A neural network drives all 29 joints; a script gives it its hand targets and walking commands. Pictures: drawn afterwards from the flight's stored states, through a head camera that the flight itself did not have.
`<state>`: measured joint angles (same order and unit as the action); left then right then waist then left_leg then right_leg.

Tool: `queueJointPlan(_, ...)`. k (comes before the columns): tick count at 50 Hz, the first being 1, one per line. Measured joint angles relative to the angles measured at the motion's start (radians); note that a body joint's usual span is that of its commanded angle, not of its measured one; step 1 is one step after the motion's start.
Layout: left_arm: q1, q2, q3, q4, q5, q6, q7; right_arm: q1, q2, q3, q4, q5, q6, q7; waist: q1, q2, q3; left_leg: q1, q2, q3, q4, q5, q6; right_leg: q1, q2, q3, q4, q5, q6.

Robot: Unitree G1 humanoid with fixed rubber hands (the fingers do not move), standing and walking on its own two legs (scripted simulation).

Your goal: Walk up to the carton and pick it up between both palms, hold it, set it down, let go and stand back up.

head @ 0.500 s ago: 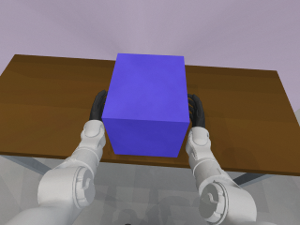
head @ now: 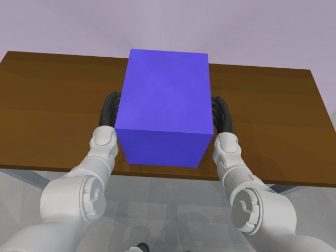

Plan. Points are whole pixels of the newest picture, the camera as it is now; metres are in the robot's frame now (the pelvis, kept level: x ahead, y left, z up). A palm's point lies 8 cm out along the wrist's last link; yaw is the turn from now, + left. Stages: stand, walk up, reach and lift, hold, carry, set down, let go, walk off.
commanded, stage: set down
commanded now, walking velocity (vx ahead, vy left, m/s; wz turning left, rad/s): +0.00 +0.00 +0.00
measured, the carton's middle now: (165, 111) +0.46 +0.04 +0.00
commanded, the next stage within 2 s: none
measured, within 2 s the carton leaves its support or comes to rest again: neither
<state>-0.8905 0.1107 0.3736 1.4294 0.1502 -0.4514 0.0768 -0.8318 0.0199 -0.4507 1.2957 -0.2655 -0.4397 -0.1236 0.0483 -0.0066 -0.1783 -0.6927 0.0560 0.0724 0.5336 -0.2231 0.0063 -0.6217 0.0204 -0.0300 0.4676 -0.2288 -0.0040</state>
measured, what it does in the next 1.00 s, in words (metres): stands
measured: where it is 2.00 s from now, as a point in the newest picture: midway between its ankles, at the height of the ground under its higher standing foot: outside the picture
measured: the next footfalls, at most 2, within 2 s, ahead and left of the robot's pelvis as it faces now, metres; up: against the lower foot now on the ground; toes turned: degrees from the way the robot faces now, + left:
none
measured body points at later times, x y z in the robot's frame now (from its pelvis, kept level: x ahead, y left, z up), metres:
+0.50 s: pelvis -0.01 +0.00 -0.01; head +0.07 +0.01 +0.43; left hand +0.42 +0.19 +0.03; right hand +0.44 -0.10 +0.03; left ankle +0.00 +0.11 -0.73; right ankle -0.03 -0.12 -0.73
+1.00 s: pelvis -0.04 +0.00 -0.01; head +0.01 +0.02 +0.44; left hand +0.40 +0.22 +0.07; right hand +0.42 -0.11 +0.07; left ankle +0.00 +0.11 -0.73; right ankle -0.03 -0.12 -0.73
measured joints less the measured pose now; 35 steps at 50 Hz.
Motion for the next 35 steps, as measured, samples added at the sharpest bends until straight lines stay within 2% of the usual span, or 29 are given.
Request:
queueJointPlan(4, -0.012, 0.007, -0.064, -0.005, -0.066, 0.025, 0.017, -0.038, -0.026, 0.074, 0.024, 0.078, 0.053, 0.004, 0.001, 0.012, -0.017, -0.033, 0.005, 0.0, 0.027, -0.007, 0.001, -0.03, 0.003, 0.001, 0.019, -0.003, 0.001)
queueJointPlan(11, -0.055, 0.017, -0.117, 0.022, -0.138, 0.025, 0.026, -0.089, -0.055, 0.139, 0.034, 0.137, 0.117, 0.003, -0.002, 0.028, -0.046, -0.099, -0.002, -0.012, 0.091, -0.029, 0.006, -0.096, -0.005, -0.008, 0.095, -0.036, 0.004)
queueJointPlan(14, -0.046, 0.017, -0.141, -0.014, -0.163, 0.043, 0.019, -0.086, -0.06, 0.164, 0.018, 0.172, 0.125, 0.008, -0.001, 0.037, -0.051, -0.111, -0.001, -0.019, 0.114, -0.039, 0.005, -0.102, -0.003, -0.012, 0.108, -0.043, 0.004)
queueJointPlan(17, -0.057, 0.017, -0.153, 0.005, -0.182, 0.045, 0.021, -0.091, -0.061, 0.164, 0.025, 0.183, 0.133, 0.003, -0.002, 0.045, -0.059, -0.124, 0.0, -0.029, 0.135, -0.048, 0.004, -0.11, -0.001, -0.018, 0.123, -0.05, 0.004)
queueJointPlan(24, -0.029, 0.008, -0.174, -0.043, -0.193, 0.081, 0.02, -0.071, -0.07, 0.19, -0.008, 0.214, 0.156, 0.019, 0.001, 0.047, -0.075, -0.12, -0.002, -0.043, 0.155, -0.057, 0.003, -0.103, 0.002, -0.02, 0.139, -0.058, 0.004)
queueJointPlan(27, -0.007, 0.008, -0.194, -0.094, -0.22, 0.117, 0.023, -0.059, -0.073, 0.21, -0.044, 0.249, 0.181, 0.021, 0.002, 0.046, -0.091, -0.116, -0.002, -0.049, 0.158, -0.057, 0.001, -0.097, 0.003, -0.019, 0.139, -0.057, 0.004)
queueJointPlan(35, -0.06, 0.052, -0.233, -0.078, -0.263, 0.202, 0.012, -0.119, -0.102, 0.226, -0.027, 0.294, 0.285, 0.036, -0.014, 0.035, -0.076, -0.063, -0.008, -0.056, 0.136, -0.037, 0.001, -0.046, 0.002, -0.02, 0.126, -0.042, 0.002)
